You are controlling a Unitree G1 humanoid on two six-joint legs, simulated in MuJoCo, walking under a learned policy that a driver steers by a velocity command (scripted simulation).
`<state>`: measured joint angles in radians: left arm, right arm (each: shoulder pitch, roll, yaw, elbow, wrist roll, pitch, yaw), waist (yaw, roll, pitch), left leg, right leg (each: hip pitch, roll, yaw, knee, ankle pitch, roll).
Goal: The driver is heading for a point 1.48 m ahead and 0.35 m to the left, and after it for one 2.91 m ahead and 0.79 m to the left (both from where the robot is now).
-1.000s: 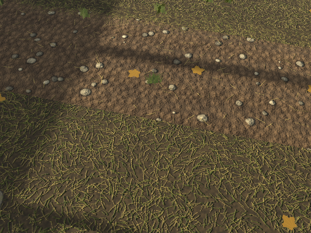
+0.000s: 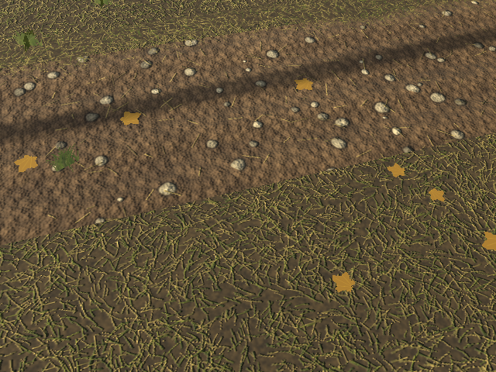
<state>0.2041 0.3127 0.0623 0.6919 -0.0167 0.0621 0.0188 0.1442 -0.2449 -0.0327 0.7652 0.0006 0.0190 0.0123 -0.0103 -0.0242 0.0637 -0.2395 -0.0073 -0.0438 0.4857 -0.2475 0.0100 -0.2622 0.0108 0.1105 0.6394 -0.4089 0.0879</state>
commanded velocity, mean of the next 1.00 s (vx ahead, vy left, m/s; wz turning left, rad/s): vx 0.33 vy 0.00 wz -0.03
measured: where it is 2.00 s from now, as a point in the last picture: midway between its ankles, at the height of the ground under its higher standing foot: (218, 258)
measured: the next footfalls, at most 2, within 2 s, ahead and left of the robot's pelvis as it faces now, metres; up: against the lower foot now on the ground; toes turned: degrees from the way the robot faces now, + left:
right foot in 0.04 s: +0.02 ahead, -0.15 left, +0.00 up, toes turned +5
right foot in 0.76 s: +0.36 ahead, -0.14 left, +0.00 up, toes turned -1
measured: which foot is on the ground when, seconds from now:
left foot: down 0.00-0.80, up 0.82-1.00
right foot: up 0.00-0.02, down 0.04-0.34, up 0.36-0.74, down 0.76-1.00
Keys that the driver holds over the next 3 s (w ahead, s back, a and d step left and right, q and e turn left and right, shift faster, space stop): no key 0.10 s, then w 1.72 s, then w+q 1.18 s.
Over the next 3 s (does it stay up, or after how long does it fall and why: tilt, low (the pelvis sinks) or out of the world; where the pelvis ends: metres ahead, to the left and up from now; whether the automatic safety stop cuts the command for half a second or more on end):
stays up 1.45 0.22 -0.17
